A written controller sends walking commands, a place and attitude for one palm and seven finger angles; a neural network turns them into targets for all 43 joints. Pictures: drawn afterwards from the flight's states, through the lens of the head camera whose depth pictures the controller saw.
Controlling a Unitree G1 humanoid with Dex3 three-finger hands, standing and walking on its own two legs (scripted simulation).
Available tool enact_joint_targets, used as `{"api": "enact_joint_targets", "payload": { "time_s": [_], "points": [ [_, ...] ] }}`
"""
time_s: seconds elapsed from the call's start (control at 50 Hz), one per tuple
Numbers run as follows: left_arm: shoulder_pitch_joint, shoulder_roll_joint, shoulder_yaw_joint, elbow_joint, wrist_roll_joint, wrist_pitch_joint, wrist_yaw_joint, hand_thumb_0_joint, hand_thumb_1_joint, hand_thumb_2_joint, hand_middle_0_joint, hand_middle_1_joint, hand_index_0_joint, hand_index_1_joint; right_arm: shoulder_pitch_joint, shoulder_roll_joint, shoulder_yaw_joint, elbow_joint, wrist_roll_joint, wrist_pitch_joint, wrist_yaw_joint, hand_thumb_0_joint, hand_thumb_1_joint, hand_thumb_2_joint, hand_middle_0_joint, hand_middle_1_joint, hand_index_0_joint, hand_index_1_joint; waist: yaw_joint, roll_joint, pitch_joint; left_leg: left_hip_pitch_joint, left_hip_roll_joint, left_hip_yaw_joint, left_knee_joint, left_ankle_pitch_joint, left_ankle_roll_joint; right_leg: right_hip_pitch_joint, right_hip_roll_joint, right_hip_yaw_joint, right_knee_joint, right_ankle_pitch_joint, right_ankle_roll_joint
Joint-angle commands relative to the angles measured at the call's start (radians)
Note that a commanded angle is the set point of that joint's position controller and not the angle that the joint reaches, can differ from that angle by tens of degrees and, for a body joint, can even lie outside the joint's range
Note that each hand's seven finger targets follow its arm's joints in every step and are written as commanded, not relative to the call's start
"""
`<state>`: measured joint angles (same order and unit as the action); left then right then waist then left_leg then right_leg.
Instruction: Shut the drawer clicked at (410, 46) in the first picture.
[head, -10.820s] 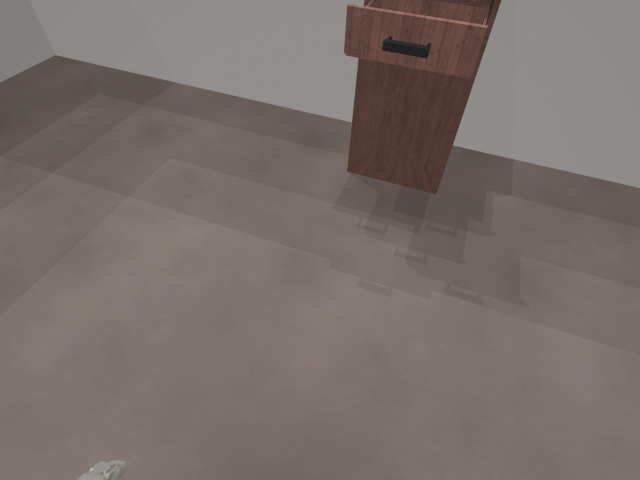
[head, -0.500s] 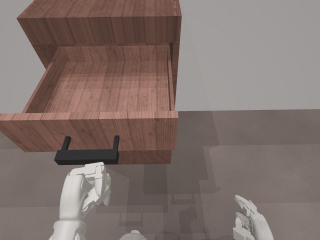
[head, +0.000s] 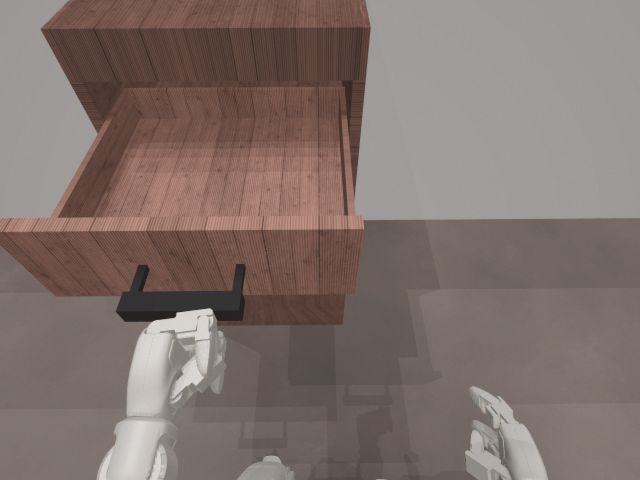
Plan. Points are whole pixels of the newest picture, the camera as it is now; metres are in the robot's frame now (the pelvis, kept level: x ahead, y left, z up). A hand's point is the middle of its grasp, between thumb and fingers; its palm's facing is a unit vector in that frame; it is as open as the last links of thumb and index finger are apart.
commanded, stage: push the drawer shut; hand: left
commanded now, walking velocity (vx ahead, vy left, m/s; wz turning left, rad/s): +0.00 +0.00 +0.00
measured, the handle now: (187, 289) +0.32 +0.17 +0.08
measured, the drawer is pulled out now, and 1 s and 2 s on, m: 0.30 0.18 0.06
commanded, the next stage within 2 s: none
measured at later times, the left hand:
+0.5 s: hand (227, 315) +0.29 +0.12 +0.07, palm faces +0.00 -1.00 -0.04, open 3.0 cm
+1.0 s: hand (235, 266) +0.36 +0.12 +0.07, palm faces +0.02 -1.00 -0.03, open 3.0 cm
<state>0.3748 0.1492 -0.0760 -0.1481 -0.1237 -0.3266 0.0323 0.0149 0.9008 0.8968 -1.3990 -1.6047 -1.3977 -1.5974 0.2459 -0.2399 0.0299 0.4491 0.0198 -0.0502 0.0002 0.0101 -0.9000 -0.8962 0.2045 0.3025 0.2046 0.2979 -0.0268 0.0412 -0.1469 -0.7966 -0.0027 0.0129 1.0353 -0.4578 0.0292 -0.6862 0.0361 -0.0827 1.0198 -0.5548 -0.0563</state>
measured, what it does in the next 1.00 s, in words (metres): stands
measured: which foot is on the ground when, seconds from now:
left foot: down 0.00-1.00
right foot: down 0.00-1.00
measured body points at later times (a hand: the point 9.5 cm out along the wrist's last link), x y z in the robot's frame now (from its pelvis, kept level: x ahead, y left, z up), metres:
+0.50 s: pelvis -0.01 +0.01 +0.01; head +0.04 +0.00 +0.46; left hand +0.29 +0.17 +0.08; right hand +0.16 -0.23 -0.09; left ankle +0.03 +0.10 -0.67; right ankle -0.03 -0.08 -0.67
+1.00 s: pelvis -0.01 +0.01 +0.01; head +0.05 +0.01 +0.46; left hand +0.35 +0.18 +0.08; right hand +0.11 -0.24 -0.10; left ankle +0.03 +0.10 -0.67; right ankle -0.03 -0.08 -0.67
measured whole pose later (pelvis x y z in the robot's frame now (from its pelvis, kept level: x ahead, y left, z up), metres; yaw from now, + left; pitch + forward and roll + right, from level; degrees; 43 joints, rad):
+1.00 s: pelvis -0.01 +0.01 +0.01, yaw -1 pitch +13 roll -1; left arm -0.26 0.16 0.02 0.48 -0.12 -0.35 0.08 -0.03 0.86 0.94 -1.40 -1.60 -1.40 -1.60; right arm 0.26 -0.25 0.02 0.61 0.02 0.00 0.01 0.01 -0.90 -0.90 0.20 0.30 0.20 0.30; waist -0.06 0.03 -0.11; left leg -0.77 -0.01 0.03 0.95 -0.40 0.04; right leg -0.67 0.03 -0.07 0.94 -0.49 -0.04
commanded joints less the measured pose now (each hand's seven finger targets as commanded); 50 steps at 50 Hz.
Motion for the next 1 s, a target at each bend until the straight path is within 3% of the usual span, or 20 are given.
{"api": "enact_joint_targets", "payload": {
  "time_s": [0.0, 0.06, 0.08, 0.16, 0.26, 0.3, 0.36, 0.4, 0.46, 0.48, 0.5, 0.6, 0.62, 0.66, 0.74, 0.78, 0.86, 0.98],
  "points": [
    [-0.143, 0.055, 0.048, -0.184, -0.014, -0.040, 0.006, 0.000, 0.900, 0.900, -1.400, -1.600, -1.400, -1.600, -0.054, -0.120, -0.048, -0.155, 0.006, -0.042, -0.009, 0.000, -0.900, -0.900, 0.200, 0.300, 0.200, 0.300, -0.019, -0.046, -0.165, 0.211, 0.008, -0.041, -0.145, 0.206, 0.011, 0.055, -0.021, 0.079, -0.205, 0.310, 0.046],
    [-0.183, 0.059, 0.050, -0.170, -0.010, -0.035, 0.017, 0.000, 0.900, 0.900, -1.400, -1.600, -1.400, -1.600, -0.054, -0.125, -0.048, -0.145, 0.004, -0.042, -0.010, 0.000, -0.900, -0.900, 0.200, 0.300, 0.200, 0.300, -0.023, -0.031, -0.158, 0.229, 0.011, -0.048, -0.152, 0.222, 0.011, 0.044, -0.017, 0.065, -0.200, 0.313, 0.042],
    [-0.200, 0.036, 0.027, -0.166, -0.009, -0.037, 0.018, 0.000, 0.900, 0.900, -1.400, -1.600, -1.400, -1.600, -0.053, -0.120, -0.046, -0.140, 0.003, -0.043, -0.008, 0.000, -0.900, -0.900, 0.200, 0.300, 0.200, 0.300, -0.031, -0.035, -0.161, 0.241, 0.011, -0.049, -0.153, 0.226, 0.011, 0.039, -0.018, 0.061, -0.201, 0.320, 0.042],
    [-0.302, 0.059, 0.041, -0.129, 0.000, -0.050, 0.032, 0.000, 0.900, 0.900, -1.400, -1.600, -1.400, -1.600, -0.057, -0.129, -0.045, -0.117, -0.001, -0.044, -0.010, 0.000, -0.900, -0.900, 0.200, 0.300, 0.200, 0.300, -0.040, -0.041, -0.141, 0.226, 0.012, -0.055, -0.155, 0.189, 0.012, 0.019, -0.018, 0.064, -0.207, 0.266, 0.041],
    [-0.393, 0.064, 0.044, -0.089, 0.003, -0.058, 0.033, 0.000, 0.900, 0.900, -1.400, -1.600, -1.400, -1.600, -0.062, -0.131, -0.048, -0.098, 0.001, -0.042, -0.010, 0.000, -0.900, -0.900, 0.200, 0.300, 0.200, 0.300, -0.039, -0.020, -0.184, 0.255, 0.013, -0.057, -0.161, 0.197, 0.012, 0.020, -0.019, 0.063, -0.206, 0.264, 0.039],
    [-0.465, 0.031, 0.009, -0.065, 0.005, -0.051, 0.035, 0.000, 0.900, 0.900, -1.400, -1.600, -1.400, -1.600, -0.065, -0.129, -0.046, -0.090, 0.003, -0.039, -0.009, 0.000, -0.900, -0.900, 0.200, 0.300, 0.200, 0.300, -0.052, -0.019, -0.182, 0.265, 0.014, -0.062, -0.167, 0.185, 0.011, 0.004, -0.020, 0.057, -0.208, 0.250, 0.040],
    [-0.526, 0.072, 0.050, 0.004, 0.007, -0.038, 0.046, 0.000, 0.900, 0.900, -1.400, -1.600, -1.400, -1.600, -0.062, -0.137, -0.045, -0.069, 0.002, -0.033, -0.015, 0.000, -0.900, -0.900, 0.200, 0.300, 0.200, 0.300, -0.051, -0.051, -0.175, 0.257, 0.014, -0.064, -0.176, 0.158, 0.014, 0.012, -0.017, 0.065, -0.228, 0.218, 0.041],
    [-0.573, 0.060, 0.042, 0.024, 0.006, -0.036, 0.044, 0.000, 0.900, 0.900, -1.400, -1.600, -1.400, -1.600, -0.067, -0.133, -0.046, -0.063, 0.005, -0.031, -0.015, 0.000, -0.900, -0.900, 0.200, 0.300, 0.200, 0.300, -0.049, -0.025, -0.198, 0.283, 0.014, -0.061, -0.180, 0.182, 0.011, 0.018, -0.019, 0.064, -0.225, 0.245, 0.039],
    [-0.597, 0.069, 0.059, 0.074, 0.003, -0.031, 0.048, 0.000, 0.900, 0.900, -1.400, -1.600, -1.400, -1.600, -0.065, -0.137, -0.046, -0.055, 0.005, -0.026, -0.013, 0.000, -0.900, -0.900, 0.200, 0.300, 0.200, 0.300, -0.043, -0.043, -0.203, 0.291, 0.016, -0.063, -0.192, 0.193, 0.012, 0.033, -0.016, 0.061, -0.233, 0.253, 0.039],
    [-0.609, 0.044, 0.043, 0.085, -0.001, -0.028, 0.046, 0.000, 0.900, 0.900, -1.400, -1.600, -1.400, -1.600, -0.065, -0.132, -0.046, -0.054, 0.004, -0.024, -0.012, 0.000, -0.900, -0.900, 0.200, 0.300, 0.200, 0.300, -0.041, -0.036, -0.209, 0.295, 0.013, -0.059, -0.194, 0.205, 0.011, 0.046, -0.019, 0.061, -0.234, 0.272, 0.038],
    [-0.632, 0.068, 0.068, 0.101, -0.002, -0.029, 0.050, 0.000, 0.900, 0.900, -1.400, -1.600, -1.400, -1.600, -0.063, -0.135, -0.046, -0.048, 0.005, -0.022, -0.011, 0.000, -0.900, -0.900, 0.200, 0.300, 0.200, 0.300, -0.039, -0.028, -0.208, 0.297, 0.014, -0.060, -0.196, 0.210, 0.007, 0.044, -0.018, 0.061, -0.233, 0.276, 0.037],
    [-0.731, 0.048, 0.055, 0.178, 0.000, -0.039, 0.051, 0.000, 0.900, 0.900, -1.400, -1.600, -1.400, -1.600, -0.059, -0.135, -0.046, -0.033, 0.006, -0.014, -0.006, 0.000, -0.900, -0.900, 0.200, 0.300, 0.200, 0.300, -0.054, -0.039, -0.183, 0.301, 0.017, -0.059, -0.202, 0.193, 0.007, 0.023, -0.016, 0.059, -0.242, 0.261, 0.040],
    [-0.768, 0.066, 0.073, 0.196, -0.002, -0.043, 0.054, 0.000, 0.900, 0.900, -1.400, -1.600, -1.400, -1.600, -0.059, -0.138, -0.047, -0.026, 0.006, -0.013, -0.007, 0.000, -0.900, -0.900, 0.200, 0.300, 0.200, 0.300, -0.055, -0.042, -0.176, 0.294, 0.017, -0.062, -0.203, 0.171, 0.007, 0.013, -0.016, 0.060, -0.244, 0.238, 0.040],
    [-0.791, 0.092, 0.103, 0.233, -0.001, -0.050, 0.057, 0.000, 0.900, 0.900, -1.400, -1.600, -1.400, -1.600, -0.049, -0.143, -0.049, -0.015, 0.004, -0.009, -0.008, 0.000, -0.900, -0.900, 0.200, 0.300, 0.200, 0.300, -0.050, -0.056, -0.188, 0.286, 0.015, -0.060, -0.204, 0.172, 0.009, 0.025, -0.014, 0.065, -0.246, 0.238, 0.041],
    [-0.854, 0.086, 0.111, 0.288, -0.004, -0.062, 0.051, 0.000, 0.900, 0.900, -1.400, -1.600, -1.400, -1.600, -0.039, -0.140, -0.053, -0.001, 0.006, -0.004, -0.005, 0.000, -0.900, -0.900, 0.200, 0.300, 0.200, 0.300, -0.048, -0.027, -0.224, 0.313, 0.014, -0.057, -0.202, 0.214, 0.004, 0.033, -0.015, 0.066, -0.237, 0.283, 0.037],
    [-0.884, 0.071, 0.098, 0.305, -0.002, -0.066, 0.051, 0.000, 0.900, 0.900, -1.400, -1.600, -1.400, -1.600, -0.030, -0.141, -0.057, 0.007, 0.005, -0.001, -0.003, 0.000, -0.900, -0.900, 0.200, 0.300, 0.200, 0.300, -0.056, -0.020, -0.244, 0.329, 0.015, -0.054, -0.196, 0.230, 0.006, 0.031, -0.015, 0.067, -0.237, 0.303, 0.040],
    [-0.961, 0.098, 0.127, 0.374, -0.001, -0.075, 0.054, 0.000, 0.900, 0.900, -1.400, -1.600, -1.400, -1.600, -0.007, -0.148, -0.060, 0.026, 0.004, 0.004, -0.004, 0.000, -0.900, -0.900, 0.200, 0.300, 0.200, 0.300, -0.065, -0.049, -0.236, 0.314, 0.017, -0.058, -0.197, 0.224, 0.007, 0.021, -0.010, 0.067, -0.237, 0.299, 0.042],
    [-1.051, 0.105, 0.148, 0.440, -0.002, -0.096, 0.048, 0.000, 0.900, 0.900, -1.400, -1.600, -1.400, -1.600, 0.020, -0.149, -0.067, 0.046, 0.002, 0.011, 0.001, 0.000, -0.900, -0.900, 0.200, 0.300, 0.200, 0.300, -0.068, -0.022, -0.271, 0.334, 0.014, -0.058, -0.191, 0.253, 0.004, 0.017, -0.008, 0.068, -0.229, 0.327, 0.039]
  ]
}}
